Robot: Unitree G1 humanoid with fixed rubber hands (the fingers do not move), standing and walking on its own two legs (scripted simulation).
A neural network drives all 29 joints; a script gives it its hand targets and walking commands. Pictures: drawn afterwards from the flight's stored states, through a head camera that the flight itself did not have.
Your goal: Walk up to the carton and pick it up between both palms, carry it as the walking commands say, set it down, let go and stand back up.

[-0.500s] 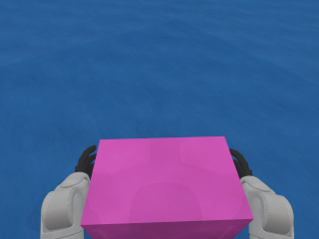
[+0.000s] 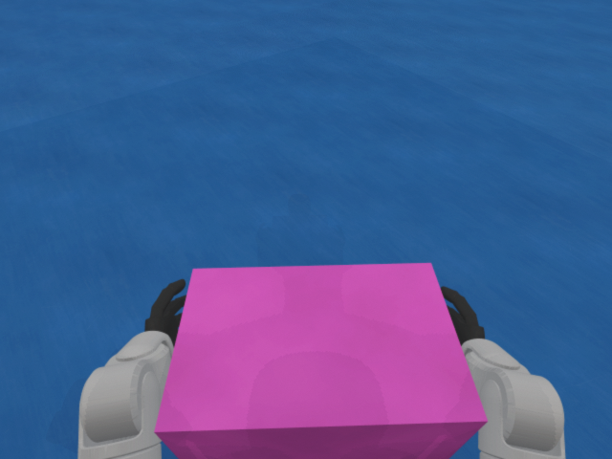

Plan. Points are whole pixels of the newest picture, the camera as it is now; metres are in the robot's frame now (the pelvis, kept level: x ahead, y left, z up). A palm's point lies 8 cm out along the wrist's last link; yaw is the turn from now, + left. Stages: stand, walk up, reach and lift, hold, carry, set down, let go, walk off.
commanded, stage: carry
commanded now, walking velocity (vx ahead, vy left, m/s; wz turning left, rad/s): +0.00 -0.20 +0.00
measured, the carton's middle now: (314, 391) +0.21 +0.00 +0.02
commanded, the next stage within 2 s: none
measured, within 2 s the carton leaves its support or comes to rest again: neither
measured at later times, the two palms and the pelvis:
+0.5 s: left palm (154, 326) +0.27 +0.19 +0.07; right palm (449, 333) +0.26 -0.16 +0.07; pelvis +0.02 +0.02 +0.00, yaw +1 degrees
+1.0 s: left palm (162, 241) +0.40 +0.21 +0.08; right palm (408, 249) +0.39 -0.14 +0.07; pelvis +0.16 +0.03 +0.01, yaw +1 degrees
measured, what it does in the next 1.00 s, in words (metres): shifts its weight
